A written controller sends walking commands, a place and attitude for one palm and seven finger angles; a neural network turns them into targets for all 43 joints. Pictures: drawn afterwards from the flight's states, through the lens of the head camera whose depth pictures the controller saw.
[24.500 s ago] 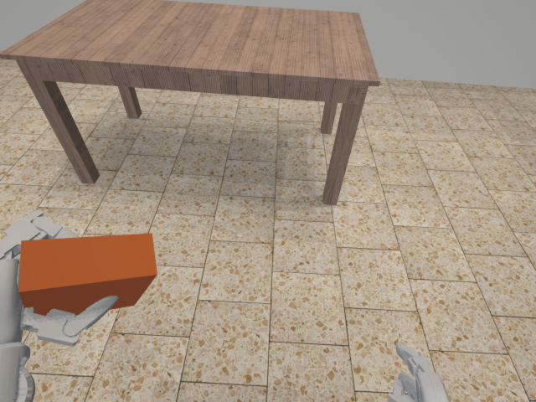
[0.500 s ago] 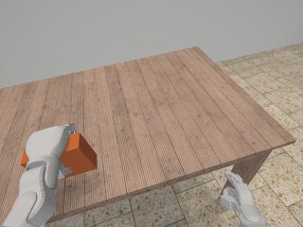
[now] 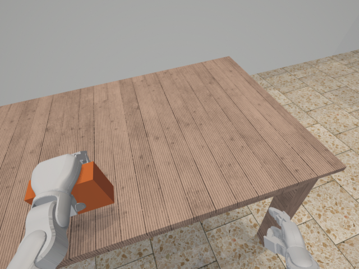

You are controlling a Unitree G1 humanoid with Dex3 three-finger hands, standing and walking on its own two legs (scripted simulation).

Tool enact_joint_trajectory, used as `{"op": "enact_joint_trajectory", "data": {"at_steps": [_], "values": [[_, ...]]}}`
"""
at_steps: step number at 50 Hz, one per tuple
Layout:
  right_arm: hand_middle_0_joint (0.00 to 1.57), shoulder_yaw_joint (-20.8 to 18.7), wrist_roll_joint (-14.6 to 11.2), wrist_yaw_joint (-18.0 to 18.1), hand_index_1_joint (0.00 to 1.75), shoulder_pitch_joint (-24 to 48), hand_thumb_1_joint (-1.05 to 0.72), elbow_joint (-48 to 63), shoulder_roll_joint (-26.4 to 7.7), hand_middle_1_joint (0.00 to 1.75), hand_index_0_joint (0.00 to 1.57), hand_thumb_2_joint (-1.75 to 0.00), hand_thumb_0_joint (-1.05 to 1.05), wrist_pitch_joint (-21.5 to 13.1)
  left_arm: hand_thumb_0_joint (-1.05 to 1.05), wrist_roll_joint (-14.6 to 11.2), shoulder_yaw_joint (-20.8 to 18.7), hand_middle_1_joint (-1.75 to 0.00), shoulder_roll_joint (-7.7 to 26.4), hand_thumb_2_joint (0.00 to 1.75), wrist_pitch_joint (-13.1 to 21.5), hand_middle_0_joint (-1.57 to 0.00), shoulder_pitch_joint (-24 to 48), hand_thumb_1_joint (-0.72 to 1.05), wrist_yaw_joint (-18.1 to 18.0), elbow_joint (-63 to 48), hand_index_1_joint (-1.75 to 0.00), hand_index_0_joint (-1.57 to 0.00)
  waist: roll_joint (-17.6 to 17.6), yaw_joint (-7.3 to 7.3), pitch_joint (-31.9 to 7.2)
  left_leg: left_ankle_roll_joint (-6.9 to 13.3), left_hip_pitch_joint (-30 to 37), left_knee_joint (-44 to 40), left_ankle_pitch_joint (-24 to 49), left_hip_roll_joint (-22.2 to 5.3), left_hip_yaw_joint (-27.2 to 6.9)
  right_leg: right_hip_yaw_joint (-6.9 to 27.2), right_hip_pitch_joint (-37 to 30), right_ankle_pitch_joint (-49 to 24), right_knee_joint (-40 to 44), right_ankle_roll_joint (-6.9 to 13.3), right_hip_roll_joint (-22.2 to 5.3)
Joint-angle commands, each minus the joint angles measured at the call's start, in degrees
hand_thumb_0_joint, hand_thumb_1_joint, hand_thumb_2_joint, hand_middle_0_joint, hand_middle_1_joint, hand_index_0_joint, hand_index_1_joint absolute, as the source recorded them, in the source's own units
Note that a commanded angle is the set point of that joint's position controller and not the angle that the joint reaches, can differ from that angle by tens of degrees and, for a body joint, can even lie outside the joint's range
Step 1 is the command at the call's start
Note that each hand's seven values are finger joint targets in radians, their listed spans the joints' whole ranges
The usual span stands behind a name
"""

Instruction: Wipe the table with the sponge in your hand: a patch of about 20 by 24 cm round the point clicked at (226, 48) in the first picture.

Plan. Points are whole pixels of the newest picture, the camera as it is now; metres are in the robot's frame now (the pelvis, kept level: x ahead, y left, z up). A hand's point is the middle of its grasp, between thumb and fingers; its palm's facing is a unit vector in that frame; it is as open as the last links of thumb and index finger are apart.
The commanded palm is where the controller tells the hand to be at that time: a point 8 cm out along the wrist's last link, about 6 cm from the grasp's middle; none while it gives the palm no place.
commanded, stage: move the sponge above the wiping area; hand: left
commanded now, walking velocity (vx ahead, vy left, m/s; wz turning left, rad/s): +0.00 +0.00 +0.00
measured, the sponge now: (78, 196) +0.23 +0.29 +0.04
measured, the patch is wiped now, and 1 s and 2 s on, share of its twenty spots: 0.00 0.00 0.00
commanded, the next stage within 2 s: lower the sponge onto the table in 1.66 s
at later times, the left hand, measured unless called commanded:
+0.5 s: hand (85, 183) +0.25 +0.27 +0.07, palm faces +0.03 -0.10 -0.99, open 9.3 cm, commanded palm +0.23 +0.26 +0.13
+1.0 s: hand (90, 184) +0.26 +0.27 +0.05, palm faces -0.02 -0.12 -0.99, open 9.3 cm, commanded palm +0.24 +0.26 +0.12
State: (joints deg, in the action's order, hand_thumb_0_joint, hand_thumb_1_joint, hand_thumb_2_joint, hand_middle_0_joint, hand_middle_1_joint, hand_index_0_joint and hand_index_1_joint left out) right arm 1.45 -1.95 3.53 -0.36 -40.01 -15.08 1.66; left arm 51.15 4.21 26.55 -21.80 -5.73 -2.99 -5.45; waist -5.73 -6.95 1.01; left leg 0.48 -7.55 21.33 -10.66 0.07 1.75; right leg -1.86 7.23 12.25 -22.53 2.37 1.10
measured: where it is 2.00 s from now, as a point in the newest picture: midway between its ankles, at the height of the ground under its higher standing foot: outside the picture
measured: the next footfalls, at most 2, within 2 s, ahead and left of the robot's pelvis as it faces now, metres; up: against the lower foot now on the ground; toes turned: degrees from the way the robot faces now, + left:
none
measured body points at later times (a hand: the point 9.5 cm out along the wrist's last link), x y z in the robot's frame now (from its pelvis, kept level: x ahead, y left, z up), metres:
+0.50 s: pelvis +0.00 +0.00 +0.00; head -0.01 -0.04 +0.45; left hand +0.25 +0.27 +0.12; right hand +0.25 -0.20 -0.08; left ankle +0.01 +0.12 -0.74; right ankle +0.00 -0.09 -0.74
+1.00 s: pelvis +0.00 +0.00 +0.00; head +0.00 -0.04 +0.45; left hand +0.26 +0.27 +0.10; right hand +0.24 -0.22 -0.09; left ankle +0.01 +0.12 -0.74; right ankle +0.00 -0.09 -0.74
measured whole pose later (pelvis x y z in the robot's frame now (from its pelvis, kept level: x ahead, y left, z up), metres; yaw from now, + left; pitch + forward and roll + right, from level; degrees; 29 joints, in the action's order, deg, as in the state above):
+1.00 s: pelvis +0.00 +0.00 +0.00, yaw +0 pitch -1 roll +0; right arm 0.6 -2.9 3.5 -1.2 -40.5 -15.4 2.4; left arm 52.9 8.0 22.7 -24.3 0.3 -5.7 5.4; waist -4.7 -5.8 -0.6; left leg 0.3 -10.0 22.7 -11.4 -0.2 1.7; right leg -1.7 9.7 12.9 -23.8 2.6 1.4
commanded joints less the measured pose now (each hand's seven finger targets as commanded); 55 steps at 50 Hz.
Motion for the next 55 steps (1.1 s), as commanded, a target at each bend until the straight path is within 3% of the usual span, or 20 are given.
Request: {"op": "enact_joint_trajectory", "data": {"at_steps": [1, 5, 6, 15, 18, 20, 21, 25, 27, 30, 31, 35, 36, 39, 40, 41, 44, 50, 53, 55], "values": [[0.2, -1.6, -0.2, 0.4, 0.3, 12.8, -0.9, 10.7, -5.3, 0.3, 0.2, -0.9, 0.0, -3.4, 0.0, 1.9, -7.3, -1.6, 11.4, 1.3, -0.6, -1.2, 13.9, 0.1, -2.7, -11.4, -1.6, -1.2, 1.9, -0.2, -12.5, 1.9, 4.2, -0.9, 11.7, 1.8, -4.3, 6.8, -2.7, -9.9, 3.6, 2.1, -0.5], [0.2, -1.3, -0.2, 0.2, 0.3, 13.9, -0.9, 10.7, -5.5, 0.3, 0.2, -0.9, 0.0, -3.1, 0.0, 2.6, -7.5, -1.6, 12.7, 1.3, -0.9, -1.2, 14.9, 0.1, -2.0, -12.2, -1.6, -1.2, 2.0, -0.44, -12.1, 1.6, 4.4, -1.3, 11.3, 2.0, -5.2, 8.3, -1.9, -8.6, 3.9, 2.5, 0.0], [0.2, -1.4, -0.3, 0.2, 0.3, 12.9, -0.9, 11.2, -5.0, 0.3, 0.2, -0.9, 0.0, -3.2, 0.0, 2.3, -3.6, -1.6, 8.4, 1.3, -0.8, -1.2, 14.6, 0.1, -1.7, -12.6, -1.6, -1.2, 1.3, 0.33, -12.9, 2.0, 4.3, -1.0, 11.7, 1.7, -4.3, 6.3, -2.3, -9.5, 3.4, 2.1, -0.4], [0.2, -1.6, 0.0, -0.1, 0.3, 13.3, -0.9, 10.2, -5.4, 0.3, 0.2, -0.9, 0.0, -2.4, 0.0, 4.8, -6.9, -1.6, 12.1, 1.3, -1.0, -1.2, 17.4, 0.1, -4.3, -10.2, -1.6, -1.2, 2.6, -0.9, -13.3, 1.4, 3.9, -1.8, 11.2, 1.8, -5.2, 8.1, -2.2, -8.3, 3.5, 2.8, 0.4], [0.2, -1.5, -0.5, -0.3, 0.3, 13.3, -0.9, 10.0, -5.0, 0.3, 0.2, -0.9, 0.0, -2.2, 0.0, 4.8, -3.2, -1.6, 8.0, 1.3, -2.4, -1.2, 18.2, 0.1, -4.6, -7.5, -1.6, -1.2, 3.1, -0.36, -13.0, 1.4, 3.6, -1.6, 11.0, 1.7, -4.7, 6.4, -1.3, -8.1, 3.4, 2.4, 0.0], [0.2, -1.5, -0.5, -0.3, 0.3, 13.9, -0.9, 10.0, -5.5, 0.3, 0.2, -0.9, 0.0, -1.9, 0.0, 4.5, -5.9, -1.6, 11.2, 1.3, -3.2, -1.2, 18.0, 0.1, -4.9, -7.9, -1.6, -1.2, 3.0, -0.73, -13.1, 1.4, 3.3, -2.1, 9.9, 1.9, -5.0, 8.1, -2.1, -6.9, 3.6, 2.8, 0.4], [0.2, -1.1, -0.7, -0.2, 0.3, 14.4, -0.9, 10.6, -4.9, 0.3, 0.2, -0.9, 0.0, -1.9, 0.0, 4.6, -1.6, -1.6, 6.9, 1.3, -3.7, -1.2, 20.0, 0.1, -4.4, -7.7, -1.6, -1.2, 2.8, -0.03, -13.4, 1.6, 3.3, -1.7, 9.8, 1.9, -4.3, 6.2, -1.7, -7.2, 3.5, 2.3, 0.0], [0.2, -1.3, -0.8, 0.3, 0.3, 13.9, -0.9, 9.9, -5.5, 0.3, 0.2, -0.9, 0.0, -1.7, 0.0, 4.5, -4.3, -1.6, 10.6, 1.3, -4.1, -1.2, 21.2, 0.1, -4.0, -5.1, -1.6, -1.2, 3.4, -0.05, -12.2, 1.8, 2.9, -2.0, 7.4, 2.2, -4.6, 7.9, -1.1, -4.4, 4.4, 2.4, 0.3], [0.2, -1.3, -1.0, 0.3, 0.3, 13.2, -0.9, 10.4, -4.9, 0.3, 0.2, -0.9, 0.0, -2.2, 0.0, 4.3, -1.2, -1.6, 7.2, 1.3, -3.4, -1.2, 22.2, 0.1, -3.5, -4.9, -1.6, -1.2, 4.2, 0.65, -13.9, 2.0, 3.1, -1.3, 8.4, 2.1, -4.0, 6.4, -1.4, -6.2, 3.6, 1.9, -0.2], [0.2, -1.6, -0.7, 0.3, 0.3, 12.8, -0.9, 10.0, -5.5, 0.3, 0.2, -0.9, 0.0, -2.3, 0.0, 4.7, -3.5, -1.6, 9.7, 1.3, -2.0, -1.2, 22.5, 0.1, -3.8, -5.5, -1.6, -1.2, 3.1, 0.32, -14.2, 1.9, 3.5, -1.2, 8.9, 2.1, -4.5, 7.8, -1.4, -6.8, 3.6, 2.4, 0.3], [0.2, -1.4, -0.8, 0.2, 0.3, 12.8, -0.9, 10.6, -4.9, 0.3, 0.2, -0.9, 0.0, -2.4, 0.0, 4.7, -0.8, -1.6, 6.6, 1.3, -1.9, -1.2, 22.0, 0.1, -3.7, -5.2, -1.6, -1.2, 2.4, 0.23, -14.4, 2.1, 3.2, -1.0, 9.3, 2.3, -4.1, 6.1, -1.6, -7.5, 3.3, 2.2, 0.0], [0.2, -2.0, -0.5, 0.3, 0.3, 12.0, -0.9, 9.6, -5.8, 0.3, 0.2, -0.9, 0.0, -2.3, 0.0, 4.9, -6.2, -1.6, 11.7, 1.3, -1.6, -1.2, 21.0, 0.1, -5.2, -3.6, -1.6, -1.2, 2.8, -0.36, -14.5, 1.9, 2.9, -0.8, 9.9, 2.2, -4.2, 8.2, -2.2, -9.3, 3.2, 2.5, 0.2], [0.2, -1.7, -0.7, 0.3, 0.3, 12.2, -0.9, 10.2, -5.3, 0.3, 0.2, -0.9, 0.0, -2.3, 0.0, 4.8, -3.4, -1.6, 8.5, 1.3, -1.9, -1.2, 22.0, 0.1, -5.2, -3.5, -1.6, -1.2, 3.8, 0.13, -15.0, 2.0, 2.4, -0.7, 10.2, 2.2, -3.7, 6.4, -2.5, -10.0, 2.7, 2.0, -0.2], [0.2, -2.2, -0.9, 0.3, 0.3, 11.9, -0.9, 9.8, -5.6, 0.3, 0.2, -0.9, 0.0, -2.2, 0.0, 4.3, -4.0, -1.6, 8.7, 1.3, -2.1, -1.2, 20.4, 0.1, -5.6, -2.0, -1.6, -1.2, 4.1, 0.16, -14.8, 1.9, 2.2, -0.3, 11.1, 2.0, -3.5, 6.7, -2.5, -12.2, 2.3, 1.8, -0.5], [0.2, -2.2, -0.8, 0.3, 0.3, 12.1, -0.9, 9.5, -6.1, 0.3, 0.2, -0.9, 0.0, -2.2, 0.0, 4.3, -7.2, -1.6, 12.1, 1.3, -2.2, -1.2, 20.4, 0.1, -6.0, -2.4, -1.6, -1.2, 4.2, -0.2, -14.7, 1.8, 2.2, -0.3, 10.7, 2.2, -3.9, 8.2, -2.6, -11.4, 2.6, 2.3, 0.0], [0.2, -1.9, -0.9, 0.3, 0.3, 12.5, -0.9, 10.4, -5.4, 0.3, 0.2, -0.9, 0.0, -2.2, 0.0, 4.1, -2.8, -1.6, 7.3, 1.3, -2.6, -1.2, 20.3, 0.1, -5.6, -2.7, -1.6, -1.2, 4.0, 0.14, -15.0, 2.1, 2.2, 0.0, 11.1, 2.2, -3.4, 6.4, -2.6, -12.2, 2.3, 1.9, -0.4], [0.2, -2.3, -1.1, 0.3, 0.3, 11.7, -0.9, 9.8, -5.6, 0.3, 0.2, -0.9, 0.0, -2.3, 0.0, 4.0, -1.4, -1.6, 6.5, 1.3, -2.3, -1.2, 21.7, 0.1, -5.2, -1.9, -1.6, -1.2, 3.9, 1.11, -14.4, 2.0, 2.2, 0.1, 10.4, 2.0, -3.4, 6.4, -1.1, -11.4, 2.5, 1.6, -0.4], [0.2, -2.5, -0.7, 0.5, 0.3, 10.9, -0.9, 9.5, -6.0, 0.3, 0.2, -0.9, 0.0, -2.6, 0.0, 4.3, -5.4, -1.6, 10.5, 1.3, -0.4, -1.2, 21.2, 0.1, -5.7, -2.8, -1.6, -1.2, 3.4, 0.51, -16.0, 2.1, 2.5, 0.6, 11.5, 2.1, -3.9, 7.7, -2.0, -13.3, 1.8, 2.2, 0.0], [0.2, -2.6, -0.7, 0.3, 0.3, 10.9, -0.9, 9.8, -5.5, 0.3, 0.2, -0.9, 0.0, -2.7, 0.0, 4.6, -3.4, -1.6, 8.0, 1.3, 0.1, -1.2, 20.4, 0.1, -6.2, -2.8, -1.6, -1.2, 3.3, 0.32, -15.8, 2.1, 2.7, 0.9, 12.5, 2.0, -3.8, 6.3, -1.5, -14.0, 1.5, 1.9, -0.3], [0.2, -2.7, -0.6, 0.3, 0.3, 11.1, -0.9, 9.8, -5.9, 0.3, 0.2, -0.9, 0.0, -2.6, 0.0, 4.4, -6.5, -1.6, 11.1, 1.3, -0.1, -1.2, 19.8, 0.1, -7.0, -4.1, -1.6, -1.2, 2.8, -0.15, -15.6, 1.9, 2.7, 0.4, 11.8, 2.0, -4.3, 7.7, -2.0, -12.7, 1.9, 2.3, 0.1]]}}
